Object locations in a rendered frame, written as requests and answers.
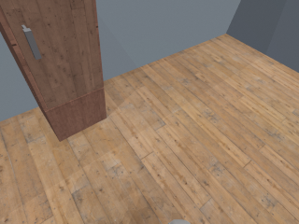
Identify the cupboard door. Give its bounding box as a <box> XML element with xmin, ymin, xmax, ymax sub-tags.
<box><xmin>0</xmin><ymin>0</ymin><xmax>103</xmax><ymax>109</ymax></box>

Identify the handle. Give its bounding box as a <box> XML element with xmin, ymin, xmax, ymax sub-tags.
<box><xmin>21</xmin><ymin>24</ymin><xmax>42</xmax><ymax>60</ymax></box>

